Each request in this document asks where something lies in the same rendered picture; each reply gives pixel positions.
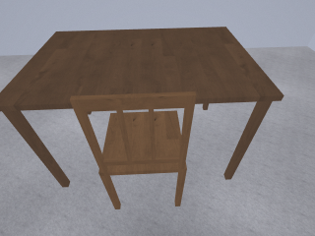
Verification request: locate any chair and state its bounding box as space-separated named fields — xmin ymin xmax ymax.
xmin=70 ymin=91 xmax=197 ymax=209

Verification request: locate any table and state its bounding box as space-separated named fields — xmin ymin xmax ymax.
xmin=0 ymin=27 xmax=284 ymax=188

